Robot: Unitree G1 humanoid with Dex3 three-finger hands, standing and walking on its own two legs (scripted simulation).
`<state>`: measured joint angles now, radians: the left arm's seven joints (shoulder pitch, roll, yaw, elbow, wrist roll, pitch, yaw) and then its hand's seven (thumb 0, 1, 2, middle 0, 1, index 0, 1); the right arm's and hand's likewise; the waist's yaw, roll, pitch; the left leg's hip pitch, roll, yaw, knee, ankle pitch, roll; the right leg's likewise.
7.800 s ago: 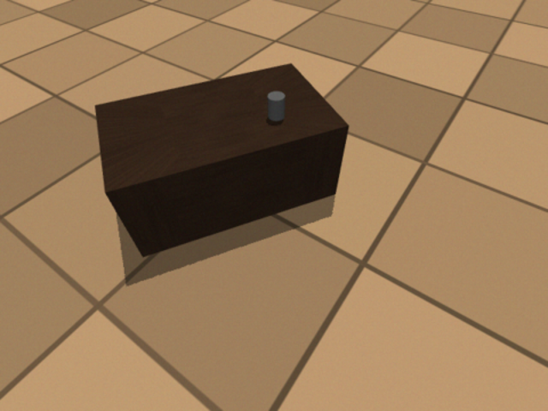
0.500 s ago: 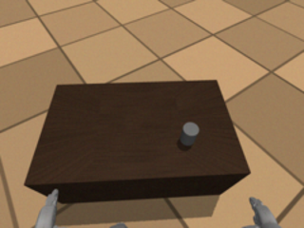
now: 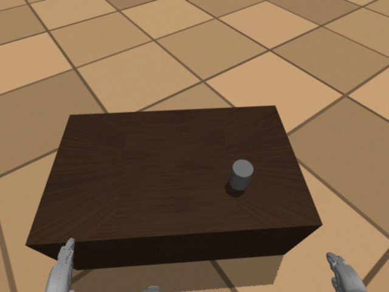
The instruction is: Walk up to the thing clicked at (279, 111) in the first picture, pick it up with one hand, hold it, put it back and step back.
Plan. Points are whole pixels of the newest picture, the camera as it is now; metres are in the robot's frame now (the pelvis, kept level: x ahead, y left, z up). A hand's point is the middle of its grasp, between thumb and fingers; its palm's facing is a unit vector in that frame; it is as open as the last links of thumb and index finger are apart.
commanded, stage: go down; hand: right
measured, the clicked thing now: (240, 175) +0.52 -0.15 -0.26
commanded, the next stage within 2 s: approach in 1.88 s
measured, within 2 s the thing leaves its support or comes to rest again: neither
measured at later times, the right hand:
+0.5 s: hand (334, 214) +0.28 -0.29 -0.03, palm faces +0.11 +0.97 -0.20, open 17.5 cm
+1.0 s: hand (341, 173) +0.37 -0.32 +0.01, palm faces +0.10 +0.99 -0.09, open 17.6 cm
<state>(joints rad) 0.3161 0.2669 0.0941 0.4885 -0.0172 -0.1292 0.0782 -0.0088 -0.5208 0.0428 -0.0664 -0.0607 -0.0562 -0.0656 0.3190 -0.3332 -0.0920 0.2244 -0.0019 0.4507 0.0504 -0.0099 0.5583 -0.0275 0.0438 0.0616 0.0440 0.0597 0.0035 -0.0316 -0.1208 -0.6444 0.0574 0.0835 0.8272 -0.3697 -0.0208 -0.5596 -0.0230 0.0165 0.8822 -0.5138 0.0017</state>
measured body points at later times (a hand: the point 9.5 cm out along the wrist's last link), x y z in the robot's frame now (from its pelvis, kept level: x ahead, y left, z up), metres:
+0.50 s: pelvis -0.02 +0.00 +0.00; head +0.02 -0.01 +0.45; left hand +0.13 +0.25 -0.04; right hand +0.27 -0.34 -0.01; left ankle +0.02 +0.14 -0.70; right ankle -0.05 -0.12 -0.70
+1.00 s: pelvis -0.03 -0.01 +0.00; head +0.05 -0.05 +0.44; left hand +0.12 +0.25 -0.05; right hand +0.36 -0.37 +0.02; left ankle +0.02 +0.14 -0.70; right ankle -0.05 -0.12 -0.70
